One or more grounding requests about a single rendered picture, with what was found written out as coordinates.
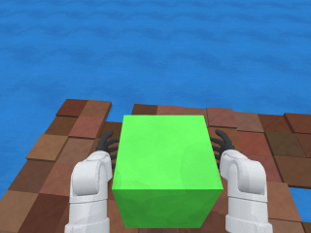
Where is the carton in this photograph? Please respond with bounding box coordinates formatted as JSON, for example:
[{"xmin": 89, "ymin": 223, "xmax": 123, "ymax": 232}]
[{"xmin": 112, "ymin": 115, "xmax": 224, "ymax": 228}]

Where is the right robot hand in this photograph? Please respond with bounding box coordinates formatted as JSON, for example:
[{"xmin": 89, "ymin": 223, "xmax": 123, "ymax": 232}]
[{"xmin": 209, "ymin": 129, "xmax": 235, "ymax": 169}]

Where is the robot right forearm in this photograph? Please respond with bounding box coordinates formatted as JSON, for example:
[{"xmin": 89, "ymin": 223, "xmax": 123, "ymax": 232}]
[{"xmin": 220, "ymin": 150, "xmax": 273, "ymax": 233}]

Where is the robot left forearm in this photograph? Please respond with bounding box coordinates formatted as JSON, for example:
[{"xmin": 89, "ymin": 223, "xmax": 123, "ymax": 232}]
[{"xmin": 64, "ymin": 150, "xmax": 113, "ymax": 233}]

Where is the left robot hand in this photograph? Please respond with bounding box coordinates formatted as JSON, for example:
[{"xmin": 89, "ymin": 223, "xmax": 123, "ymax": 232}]
[{"xmin": 95, "ymin": 130, "xmax": 120, "ymax": 168}]

